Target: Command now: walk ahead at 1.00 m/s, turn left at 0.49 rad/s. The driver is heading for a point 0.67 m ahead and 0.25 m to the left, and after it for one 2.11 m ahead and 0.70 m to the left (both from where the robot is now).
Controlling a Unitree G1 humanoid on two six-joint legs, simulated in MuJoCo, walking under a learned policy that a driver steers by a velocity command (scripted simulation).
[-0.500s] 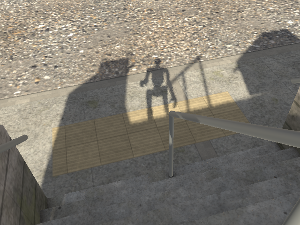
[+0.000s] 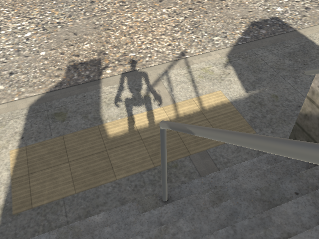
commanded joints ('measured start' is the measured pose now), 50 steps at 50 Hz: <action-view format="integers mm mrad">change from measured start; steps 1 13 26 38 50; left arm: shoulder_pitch -252 319 9 -36 347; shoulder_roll -129 150 78 76 43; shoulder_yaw -38 57 -33 9 -27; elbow -340 -184 19 -221 26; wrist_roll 37 18 10 0 60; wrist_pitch -52 13 -82 -26 64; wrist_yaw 18 -71 26 19 -99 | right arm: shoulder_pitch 525 -68 -25 -37 38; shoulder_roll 86 3 75 -68 140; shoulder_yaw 63 -26 35 -17 49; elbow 217 154 -119 -95 -91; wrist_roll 16 68 42 -32 31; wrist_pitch -29 -24 3 1 -34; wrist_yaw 10 -89 22 -68 -65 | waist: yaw -10 411 1 219 75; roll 523 115 -101 -265 -409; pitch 261 -155 170 10 62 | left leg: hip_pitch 480 -192 -185 -324 -941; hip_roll -32 -274 -44 182 -255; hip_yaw -278 -391 -70 -863 -120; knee -146 771 172 -51 1453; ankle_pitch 957 -252 596 211 -1066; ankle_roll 88 24 -68 304 -157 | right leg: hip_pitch -932 744 -426 -232 751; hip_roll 132 -56 -118 -30 -251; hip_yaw -4 168 75 184 556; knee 591 -1332 -942 -402 -1333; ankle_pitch -87 1445 85 703 2106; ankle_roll -34 60 -19 120 -341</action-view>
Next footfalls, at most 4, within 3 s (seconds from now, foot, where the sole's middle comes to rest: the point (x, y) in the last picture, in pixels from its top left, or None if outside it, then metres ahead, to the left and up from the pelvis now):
0.28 right None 0.37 -0.08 -1.00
0.62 left None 0.47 0.22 -1.21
0.94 right None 0.76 0.19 -1.41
1.30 left None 0.67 0.45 -1.41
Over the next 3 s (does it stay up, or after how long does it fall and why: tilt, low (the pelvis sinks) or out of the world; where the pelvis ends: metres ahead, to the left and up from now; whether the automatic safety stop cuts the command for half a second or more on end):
stays up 0.76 0.31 -0.66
